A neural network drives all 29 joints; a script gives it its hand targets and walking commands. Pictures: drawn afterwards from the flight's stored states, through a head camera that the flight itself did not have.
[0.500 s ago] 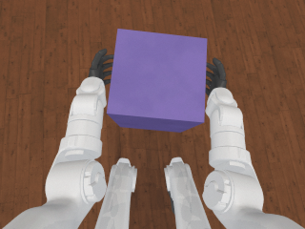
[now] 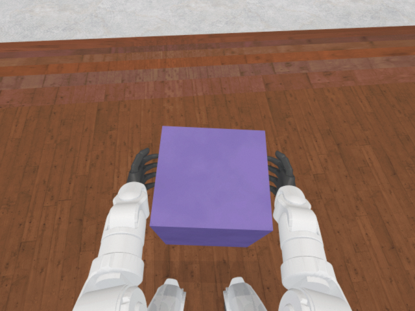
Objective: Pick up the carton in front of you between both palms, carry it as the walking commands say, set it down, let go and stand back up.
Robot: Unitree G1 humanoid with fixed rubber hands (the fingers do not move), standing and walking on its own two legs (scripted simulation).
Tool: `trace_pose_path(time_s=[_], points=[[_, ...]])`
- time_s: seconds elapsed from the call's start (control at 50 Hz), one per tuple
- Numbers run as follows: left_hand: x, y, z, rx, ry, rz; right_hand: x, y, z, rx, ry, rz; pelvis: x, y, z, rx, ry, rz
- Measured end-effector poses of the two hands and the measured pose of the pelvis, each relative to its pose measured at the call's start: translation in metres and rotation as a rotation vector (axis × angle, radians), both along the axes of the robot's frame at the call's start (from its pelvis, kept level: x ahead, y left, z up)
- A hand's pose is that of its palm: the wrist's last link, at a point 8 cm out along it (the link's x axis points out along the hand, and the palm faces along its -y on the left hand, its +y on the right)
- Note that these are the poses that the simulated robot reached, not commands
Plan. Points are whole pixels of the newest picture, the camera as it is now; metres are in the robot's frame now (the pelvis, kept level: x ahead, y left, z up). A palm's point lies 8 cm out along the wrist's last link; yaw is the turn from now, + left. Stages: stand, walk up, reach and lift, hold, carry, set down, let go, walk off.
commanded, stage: reach and lift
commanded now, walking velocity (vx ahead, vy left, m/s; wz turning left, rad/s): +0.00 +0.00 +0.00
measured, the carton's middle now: (209, 194) +0.38 -0.01 -0.10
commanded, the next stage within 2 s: hold in 1.46 s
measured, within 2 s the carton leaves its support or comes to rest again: neither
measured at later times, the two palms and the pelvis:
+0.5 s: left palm (113, 183) +0.32 +0.15 +0.10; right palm (311, 180) +0.32 -0.15 +0.10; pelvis +0.03 +0.00 +0.08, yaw +0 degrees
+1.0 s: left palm (112, 179) +0.32 +0.15 +0.11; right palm (313, 178) +0.32 -0.15 +0.11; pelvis +0.03 +0.00 +0.08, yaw +0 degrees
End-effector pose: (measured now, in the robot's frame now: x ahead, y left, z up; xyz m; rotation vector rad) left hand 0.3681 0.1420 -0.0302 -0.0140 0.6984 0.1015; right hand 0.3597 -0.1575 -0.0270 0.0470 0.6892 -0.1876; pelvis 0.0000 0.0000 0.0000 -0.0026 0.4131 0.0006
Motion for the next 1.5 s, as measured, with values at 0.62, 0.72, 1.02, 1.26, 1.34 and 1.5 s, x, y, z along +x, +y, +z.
trace_pose_path(time_s=[0.62, 0.72, 1.02, 1.26, 1.34, 1.5], points=[[-0.055, 0.004, 0.127, 0.036, 0.006, 0.013, -0.044, 0.003, 0.126, -0.042, 0.007, 0.074, 0.022, -0.005, 0.077, 0.004, -0.463, 0.002], [-0.055, 0.004, 0.129, 0.032, -0.005, 0.017, -0.044, 0.003, 0.127, -0.035, -0.004, 0.069, 0.017, -0.004, 0.076, 0.003, -0.469, 0.003], [-0.047, 0.004, 0.137, 0.047, -0.012, 0.004, -0.037, 0.003, 0.135, -0.049, -0.010, 0.074, 0.027, -0.003, 0.080, 0.003, -0.474, 0.000], [-0.046, 0.004, 0.141, 0.057, -0.008, -0.003, -0.036, 0.003, 0.140, -0.062, -0.006, 0.085, 0.037, -0.003, 0.083, 0.002, -0.484, -0.001], [-0.047, 0.004, 0.143, 0.058, -0.009, -0.003, -0.036, 0.003, 0.142, -0.063, -0.007, 0.086, 0.037, -0.004, 0.083, 0.002, -0.490, -0.001], [-0.049, 0.004, 0.149, 0.056, -0.016, 0.002, -0.038, 0.003, 0.147, -0.059, -0.014, 0.085, 0.035, -0.004, 0.083, 0.002, -0.503, -0.001]])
